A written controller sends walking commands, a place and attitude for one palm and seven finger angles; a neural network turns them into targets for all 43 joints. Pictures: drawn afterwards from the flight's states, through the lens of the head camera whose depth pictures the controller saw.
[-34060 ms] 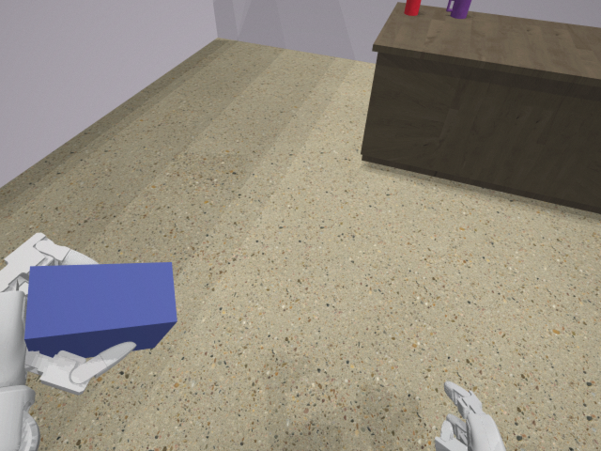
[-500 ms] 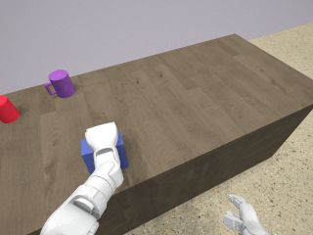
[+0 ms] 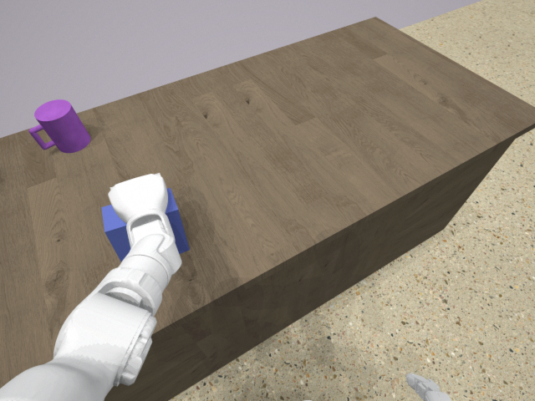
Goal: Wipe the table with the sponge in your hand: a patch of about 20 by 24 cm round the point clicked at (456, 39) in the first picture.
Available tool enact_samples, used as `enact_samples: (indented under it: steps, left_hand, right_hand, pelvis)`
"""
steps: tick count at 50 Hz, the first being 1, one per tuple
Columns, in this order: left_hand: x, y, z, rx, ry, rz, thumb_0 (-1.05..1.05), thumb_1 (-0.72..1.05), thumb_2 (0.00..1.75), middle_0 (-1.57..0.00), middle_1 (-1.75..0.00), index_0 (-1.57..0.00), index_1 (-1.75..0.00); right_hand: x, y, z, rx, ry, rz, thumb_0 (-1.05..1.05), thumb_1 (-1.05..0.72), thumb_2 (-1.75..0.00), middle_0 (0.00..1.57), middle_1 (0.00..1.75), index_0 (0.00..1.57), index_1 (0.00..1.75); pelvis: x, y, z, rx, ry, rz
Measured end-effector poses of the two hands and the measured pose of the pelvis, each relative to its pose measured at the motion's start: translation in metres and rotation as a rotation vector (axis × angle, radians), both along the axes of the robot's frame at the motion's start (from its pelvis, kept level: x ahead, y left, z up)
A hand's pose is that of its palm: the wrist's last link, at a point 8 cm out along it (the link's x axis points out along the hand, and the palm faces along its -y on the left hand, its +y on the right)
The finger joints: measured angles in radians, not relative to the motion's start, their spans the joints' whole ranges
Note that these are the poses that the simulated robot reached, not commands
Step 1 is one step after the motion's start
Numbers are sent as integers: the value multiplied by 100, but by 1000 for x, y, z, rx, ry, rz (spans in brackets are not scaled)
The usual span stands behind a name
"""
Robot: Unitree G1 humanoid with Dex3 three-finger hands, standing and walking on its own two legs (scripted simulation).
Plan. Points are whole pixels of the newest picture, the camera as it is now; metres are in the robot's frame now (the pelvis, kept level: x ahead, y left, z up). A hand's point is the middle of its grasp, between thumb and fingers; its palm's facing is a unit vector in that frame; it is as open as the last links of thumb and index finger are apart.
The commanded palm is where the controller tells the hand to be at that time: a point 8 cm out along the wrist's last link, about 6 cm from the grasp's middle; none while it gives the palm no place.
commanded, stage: wipe forward along the third lane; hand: left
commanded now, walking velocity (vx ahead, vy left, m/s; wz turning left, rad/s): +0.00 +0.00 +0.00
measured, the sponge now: (151, 236) +0.41 +0.22 -0.04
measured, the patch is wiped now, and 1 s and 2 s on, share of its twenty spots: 0.90 1.00 1.00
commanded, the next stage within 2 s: wipe back along the third lane in 0.90 s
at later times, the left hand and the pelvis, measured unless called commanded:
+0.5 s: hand (137, 196) +0.47 +0.24 +0.01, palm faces -0.10 +0.01 -1.00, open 10.3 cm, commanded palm +0.45 +0.24 +0.04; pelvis +0.00 +0.02 -0.01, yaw +0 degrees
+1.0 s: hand (130, 175) +0.52 +0.26 +0.00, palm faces -0.11 +0.00 -0.99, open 10.3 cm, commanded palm +0.50 +0.25 +0.03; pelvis +0.01 +0.04 -0.02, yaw +0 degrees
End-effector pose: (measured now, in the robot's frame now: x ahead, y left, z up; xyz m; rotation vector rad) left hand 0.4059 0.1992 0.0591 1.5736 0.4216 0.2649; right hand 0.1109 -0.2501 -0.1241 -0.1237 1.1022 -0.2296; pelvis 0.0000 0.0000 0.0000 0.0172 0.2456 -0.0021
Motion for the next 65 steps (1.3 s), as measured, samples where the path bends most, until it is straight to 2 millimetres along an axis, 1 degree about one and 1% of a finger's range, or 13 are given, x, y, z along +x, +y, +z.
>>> enact_samples:
  steps: [7, 20, 30, 35, 47, 51, 55, 59, 62, 65]
  left_hand:
    - [13, 7, 1, -2, -8, 10, 1, -52, 105, -72, -129, -73, -130]
    - [37, 24, 1, -8, -8, 22, 1, -52, 105, -72, -129, -73, -130]
    - [56, 37, 0, -2, -2, 21, 1, -52, 105, -72, -129, -73, -130]
    - [65, 40, 0, 6, 1, 15, 1, -52, 105, -72, -129, -73, -130]
    - [93, 52, 2, 16, 1, 32, 1, -52, 106, -72, -129, -73, -130]
    - [101, 57, 0, -10, 6, 45, 1, -52, 106, -72, -129, -73, -130]
    - [103, 58, -1, -3, 6, 24, 1, -52, 106, -72, -130, -73, -130]
    - [99, 58, -2, 8, -15, -6, 1, -51, 106, -71, -131, -71, -132]
    - [94, 58, -2, 0, -31, -14, 0, -50, 106, -69, -133, -70, -134]
    - [88, 57, -2, -8, -38, -14, 0, -50, 106, -68, -134, -69, -135]
  right_hand:
    - [-11, 1, -2, -7, 9, -6, 0, -90, -90, 20, 30, 20, 30]
    - [-24, 6, -3, -25, 34, -9, 0, -90, -90, 20, 30, 20, 30]
    - [-38, 14, -5, -31, 79, -17, 0, -90, -90, 20, 30, 20, 30]
    - [-46, 20, -8, -31, 107, -18, 0, -90, -90, 20, 30, 20, 30]
    - [-64, 28, -10, -41, 169, -41, 0, -90, -90, 20, 30, 20, 30]
    - [-70, 30, -9, -44, 192, -52, 0, -90, -90, 20, 30, 20, 30]
    - [-73, 34, -7, -39, 209, -60, 0, -90, -90, 20, 30, 20, 30]
    - [-71, 38, -6, -24, 219, -62, 0, -90, -90, 20, 30, 20, 30]
    - [-64, 43, -5, -10, 214, -56, 0, -90, -90, 20, 30, 20, 30]
    - [-50, 48, -5, 5, 198, -42, 0, -90, -90, 20, 30, 20, 30]
  pelvis:
    - [-2, 2, -3, -5, 25, 3]
    - [1, 13, -8, -18, 68, 8]
    - [4, 23, -11, -30, 101, 13]
    - [6, 29, -14, -37, 116, 19]
    - [10, 39, -19, -52, 159, 20]
    - [13, 41, -20, -55, 169, 14]
    - [17, 44, -19, -60, 172, 10]
    - [23, 47, -17, -63, 163, 6]
    - [27, 49, -15, -65, 150, 7]
    - [31, 51, -12, -66, 135, 10]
